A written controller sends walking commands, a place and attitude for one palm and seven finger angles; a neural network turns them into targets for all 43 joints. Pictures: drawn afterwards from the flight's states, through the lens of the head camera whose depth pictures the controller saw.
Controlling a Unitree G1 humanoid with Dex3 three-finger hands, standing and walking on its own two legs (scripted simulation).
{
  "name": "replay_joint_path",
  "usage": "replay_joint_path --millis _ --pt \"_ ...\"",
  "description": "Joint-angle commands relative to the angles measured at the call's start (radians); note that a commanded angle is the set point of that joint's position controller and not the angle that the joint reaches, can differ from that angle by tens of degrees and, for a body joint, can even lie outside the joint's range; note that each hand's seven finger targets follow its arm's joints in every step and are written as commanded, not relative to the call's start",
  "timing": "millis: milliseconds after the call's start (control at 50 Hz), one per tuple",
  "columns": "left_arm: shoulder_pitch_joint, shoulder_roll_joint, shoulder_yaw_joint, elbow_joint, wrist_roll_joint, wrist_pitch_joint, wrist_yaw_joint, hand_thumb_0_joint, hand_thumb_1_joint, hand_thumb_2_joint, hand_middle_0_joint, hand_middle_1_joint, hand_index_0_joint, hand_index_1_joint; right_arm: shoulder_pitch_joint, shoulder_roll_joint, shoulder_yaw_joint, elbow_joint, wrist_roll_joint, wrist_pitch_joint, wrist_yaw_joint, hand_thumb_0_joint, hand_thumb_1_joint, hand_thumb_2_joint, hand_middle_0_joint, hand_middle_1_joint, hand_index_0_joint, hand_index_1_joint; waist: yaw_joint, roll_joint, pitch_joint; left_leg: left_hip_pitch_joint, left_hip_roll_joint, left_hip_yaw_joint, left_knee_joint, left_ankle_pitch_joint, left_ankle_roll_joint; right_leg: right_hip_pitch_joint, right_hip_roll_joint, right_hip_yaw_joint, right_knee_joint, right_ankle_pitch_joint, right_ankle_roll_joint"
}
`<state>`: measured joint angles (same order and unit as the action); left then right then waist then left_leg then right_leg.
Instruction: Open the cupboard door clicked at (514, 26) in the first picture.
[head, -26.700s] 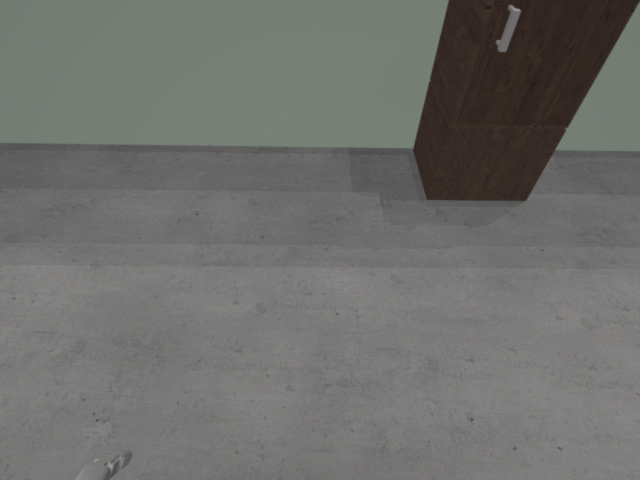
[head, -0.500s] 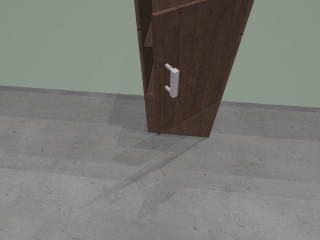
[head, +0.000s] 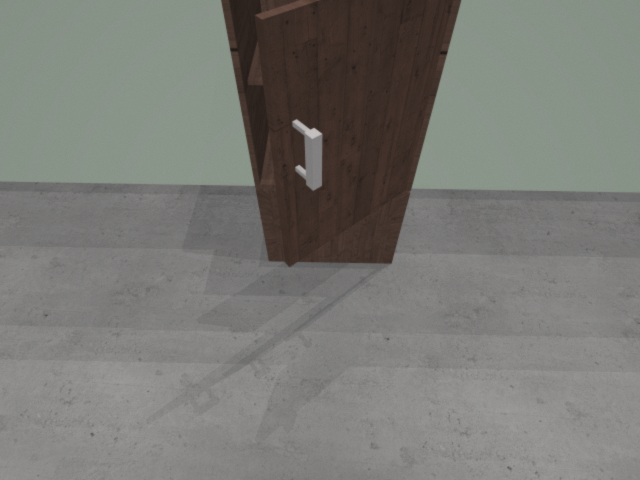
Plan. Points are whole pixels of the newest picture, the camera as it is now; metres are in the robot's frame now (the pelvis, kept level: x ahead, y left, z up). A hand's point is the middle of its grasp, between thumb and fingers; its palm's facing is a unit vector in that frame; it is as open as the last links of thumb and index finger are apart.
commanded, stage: walk to a spot facing it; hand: left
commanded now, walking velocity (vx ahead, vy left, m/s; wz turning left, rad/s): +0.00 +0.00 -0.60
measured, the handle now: (306, 155) +0.63 +0.07 +0.01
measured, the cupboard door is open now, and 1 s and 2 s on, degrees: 41 41 41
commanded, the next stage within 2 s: none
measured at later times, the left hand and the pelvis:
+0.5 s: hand out of the picture +0.08 +0.16 -0.16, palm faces -0.22 -0.94 -0.26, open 7.4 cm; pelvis +0.00 -0.03 +0.00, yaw -17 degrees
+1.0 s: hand (272, 410) +0.24 +0.10 -0.17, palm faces -0.57 -0.77 -0.30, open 7.4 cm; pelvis +0.01 -0.03 -0.02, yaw -36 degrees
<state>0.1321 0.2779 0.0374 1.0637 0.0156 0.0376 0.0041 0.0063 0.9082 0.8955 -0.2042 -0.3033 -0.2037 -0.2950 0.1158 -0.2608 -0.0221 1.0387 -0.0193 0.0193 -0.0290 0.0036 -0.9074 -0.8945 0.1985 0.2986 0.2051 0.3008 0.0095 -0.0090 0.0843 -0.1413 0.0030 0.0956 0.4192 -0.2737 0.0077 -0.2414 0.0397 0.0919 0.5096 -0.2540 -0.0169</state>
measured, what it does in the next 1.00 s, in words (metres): steps on the spot, turning right: left foot, then right foot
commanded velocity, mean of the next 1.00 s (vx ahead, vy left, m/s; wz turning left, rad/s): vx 0.00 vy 0.00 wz -0.60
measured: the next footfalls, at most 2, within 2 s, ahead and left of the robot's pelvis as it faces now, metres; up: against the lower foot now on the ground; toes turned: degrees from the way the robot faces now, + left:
left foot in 0.62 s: +0.09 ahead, +0.11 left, +0.00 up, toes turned -24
right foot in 0.94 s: -0.02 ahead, -0.15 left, +0.00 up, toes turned -37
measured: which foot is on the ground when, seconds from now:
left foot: down 0.00-0.16, up 0.18-0.60, down 0.62-0.94, up 0.96-1.00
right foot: down 0.00-0.62, up 0.64-0.92, down 0.94-1.00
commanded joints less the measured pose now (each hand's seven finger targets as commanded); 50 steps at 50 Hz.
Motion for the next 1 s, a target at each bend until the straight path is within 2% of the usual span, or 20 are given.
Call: replay_joint_path --millis 0,40,100,140,160,180,280,440,540,560,580,600,640,700,800,880,900,920,940,980 --pt "-0.005 0.102 0.038 -0.12 0.001 0.009 -0.003 0.0 0.9 0.9 -0.2 -0.3 -0.2 -0.3 0.078 -0.189 -0.052 -0.066 -0.015 -0.005 -0.017 0.0 -0.9 -0.9 0.2 0.3 0.2 0.3 -0.024 0.191 -0.062 0.089 0.366 -0.222 -0.105 0.442 0.167 -0.189 -0.031 -0.042 0.361 -0.243 0.014" --pt "0.004 0.084 0.044 -0.142 0.001 0.012 -0.008 0.0 0.9 0.9 -0.2 -0.3 -0.2 -0.3 0.056 -0.178 -0.053 -0.093 -0.019 -0.008 -0.019 0.0 -0.9 -0.9 0.2 0.3 0.2 0.3 -0.007 0.173 -0.055 0.046 0.389 -0.182 -0.064 0.511 0.181 -0.168 -0.071 -0.031 0.386 -0.282 0.009" --pt "0.157 0.077 0.059 -0.121 0.005 0.001 -0.018 0.0 0.9 0.9 -0.2 -0.3 -0.2 -0.3 -0.023 -0.178 -0.062 -0.126 -0.011 -0.002 -0.016 0.0 -0.9 -0.9 0.2 0.3 0.2 0.3 0.075 0.07 -0.093 -0.056 0.275 -0.04 0.149 0.376 0.062 0.051 -0.066 -0.069 0.074 0.005 0.003" --pt "0.228 0.236 0.091 -0.11 0.015 -0.02 0.007 0.0 0.9 0.9 -0.2 -0.3 -0.2 -0.3 -0.027 -0.08 -0.057 -0.18 0.013 0.011 -0.005 0.0 -0.9 -0.9 0.2 0.3 0.2 0.3 0.087 -0.386 -0.077 -0.357 -0.011 0.011 0.616 -0.378 -0.054 0.146 -0.389 0.485 -0.236 0.524 -0.137" --pt "0.224 0.226 0.09 -0.115 0.004 -0.02 0.017 0.0 0.9 0.9 -0.2 -0.3 -0.2 -0.3 -0.005 -0.101 -0.057 -0.167 0.011 0.023 -0.003 0.0 -0.9 -0.9 0.2 0.3 0.2 0.3 0.072 -0.298 -0.086 -0.37 0.025 -0.113 0.726 -0.354 -0.041 0.137 -0.38 0.464 -0.225 0.413 -0.197" --pt "0.177 0.203 0.089 -0.137 0.002 -0.016 0.021 0.0 0.9 0.9 -0.2 -0.3 -0.2 -0.3 -0.01 -0.088 -0.061 -0.17 0.01 0.023 0.006 0.0 -0.9 -0.9 0.2 0.3 0.2 0.3 0.05 -0.167 -0.045 -0.395 0.047 -0.118 0.743 -0.303 -0.042 0.092 -0.362 0.425 -0.219 0.3 -0.222" --pt "0.142 0.132 0.083 -0.165 0.006 -0.029 0.033 0.0 0.9 0.9 -0.2 -0.3 -0.2 -0.3 -0.021 -0.04 -0.055 -0.159 0.012 0.02 0.004 0.0 -0.9 -0.9 0.2 0.3 0.2 0.3 0.017 -0.062 -0.156 -0.368 0.042 -0.124 0.673 -0.159 -0.07 0.152 -0.237 0.329 -0.144 0.426 -0.184" --pt "0.174 0.133 0.092 -0.166 0.012 -0.019 0.024 0.0 0.9 0.9 -0.2 -0.3 -0.2 -0.3 -0.064 -0.037 -0.056 -0.198 0.019 0.008 -0.008 0.0 -0.9 -0.9 0.2 0.3 0.2 0.3 0.036 -0.15 -0.14 -0.341 0.006 -0.13 0.463 -0.17 -0.066 0.164 -0.204 0.394 -0.14 0.442 -0.181" --pt "0.087 0.137 0.093 -0.198 0.005 -0.009 0.021 0.0 0.9 0.9 -0.2 -0.3 -0.2 -0.3 0.059 -0.048 -0.057 -0.176 0.027 -0.01 -0.018 0.0 -0.9 -0.9 0.2 0.3 0.2 0.3 -0.032 -0.115 -0.176 -0.04 -0.011 -0.13 0.075 -0.006 -0.05 -0.003 -0.142 0.39 -0.059 0.393 -0.1" --pt "0.071 0.101 0.086 -0.211 -0.002 -0.007 0.018 0.0 0.9 0.9 -0.2 -0.3 -0.2 -0.3 0.1 -0.089 -0.063 -0.163 0.022 -0.019 -0.025 0.0 -0.9 -0.9 0.2 0.3 0.2 0.3 -0.054 -0.034 -0.182 0.116 0.073 -0.192 -0.04 0.034 -0.031 -0.151 -0.072 0.325 0.0 0.224 -0.052" --pt "0.098 0.043 0.073 -0.228 -0.013 -0.007 0.007 0.0 0.9 0.9 -0.2 -0.3 -0.2 -0.3 0.103 -0.184 -0.08 -0.175 0.006 -0.028 -0.026 0.0 -0.9 -0.9 0.2 0.3 0.2 0.3 -0.043 0.265 -0.185 0.222 0.322 -0.453 -0.153 0.039 0.047 -0.342 0.06 0.161 0.17 -0.142 0.008" --pt "0.051 0.064 0.072 -0.247 -0.005 -0.009 -0.001 0.0 0.9 0.9 -0.2 -0.3 -0.2 -0.3 0.121 -0.226 -0.084 -0.19 -0.007 -0.022 -0.029 0.0 -0.9 -0.9 0.2 0.3 0.2 0.3 -0.055 0.306 -0.137 0.139 0.488 -0.572 -0.177 0.171 0.152 -0.378 0.048 0.009 0.394 -0.378 0.054" --pt "0.042 0.079 0.081 -0.259 0.011 -0.01 -0.021 0.0 0.9 0.9 -0.2 -0.3 -0.2 -0.3 0.063 -0.182 -0.066 -0.224 -0.023 -0.023 -0.032 0.0 -0.9 -0.9 0.2 0.3 0.2 0.3 -0.013 0.111 -0.085 0.004 0.436 -0.427 -0.124 0.381 0.202 -0.349 -0.013 -0.03 0.594 -0.298 0.076" --pt "0.036 0.061 0.075 -0.238 0.004 0.004 -0.033 0.0 0.9 0.9 -0.2 -0.3 -0.2 -0.3 0.052 -0.137 -0.052 -0.229 -0.02 -0.024 -0.026 0.0 -0.9 -0.9 0.2 0.3 0.2 0.3 0.003 0.237 -0.091 0.019 0.301 -0.182 -0.034 0.616 0.129 -0.337 -0.039 -0.066 0.628 -0.231 0.082" --pt "-0.027 0.04 0.055 -0.266 0.002 0.004 -0.05 0.0 0.9 0.9 -0.2 -0.3 -0.2 -0.3 0.126 -0.171 -0.065 -0.209 -0.02 -0.02 -0.016 0.0 -0.9 -0.9 0.2 0.3 0.2 0.3 -0.034 0.216 -0.114 0.033 0.292 -0.09 -0.008 0.534 0.098 -0.206 -0.035 -0.168 0.348 -0.178 0.067" --pt "0.052 0.071 0.057 -0.243 0.001 -0.009 -0.048 0.0 0.9 0.9 -0.2 -0.3 -0.2 -0.3 0.122 -0.191 -0.07 -0.211 -0.01 -0.015 -0.003 0.0 -0.9 -0.9 0.2 0.3 0.2 0.3 0.008 0.185 -0.125 -0.038 0.281 -0.037 0.141 0.477 0.037 0.03 -0.021 -0.19 0.032 0.01 0.028" --pt "0.136 0.127 0.07 -0.217 0.005 -0.019 -0.04 0.0 0.9 0.9 -0.2 -0.3 -0.2 -0.3 0.108 -0.168 -0.071 -0.221 0.0 -0.015 0.0 0.0 -0.9 -0.9 0.2 0.3 0.2 0.3 0.05 0.064 -0.175 -0.151 0.236 0.017 0.303 0.344 -0.015 0.211 -0.099 -0.084 -0.066 0.243 -0.01" --pt "0.211 0.258 0.1 -0.198 0.018 -0.029 -0.019 0.0 0.9 0.9 -0.2 -0.3 -0.2 -0.3 0.072 -0.07 -0.049 -0.271 0.013 -0.014 0.005 0.0 -0.9 -0.9 0.2 0.3 0.2 0.3 0.082 -0.32 -0.198 -0.431 0.066 0.099 0.579 -0.249 -0.08 0.366 -0.388 0.336 -0.141 0.6 -0.13" --pt "0.263 0.289 0.104 -0.181 0.0 -0.026 -0.002 0.0 0.9 0.9 -0.2 -0.3 -0.2 -0.3 0.03 -0.102 -0.043 -0.28 0.016 -0.002 -0.005 0.0 -0.9 -0.9 0.2 0.3 0.2 0.3 0.121 -0.312 -0.212 -0.458 0.067 -0.063 0.728 -0.425 -0.069 0.314 -0.453 0.393 -0.134 0.71 -0.234" --pt "0.126 0.211 0.098 -0.216 0.005 -0.013 0.011 0.0 0.9 0.9 -0.2 -0.3 -0.2 -0.3 0.028 -0.09 -0.05 -0.264 0.014 0.001 0.0 0.0 -0.9 -0.9 0.2 0.3 0.2 0.3 0.053 -0.239 -0.119 -0.489 0.106 -0.108 0.77 -0.297 -0.065 0.186 -0.355 0.335 -0.161 0.37 -0.228"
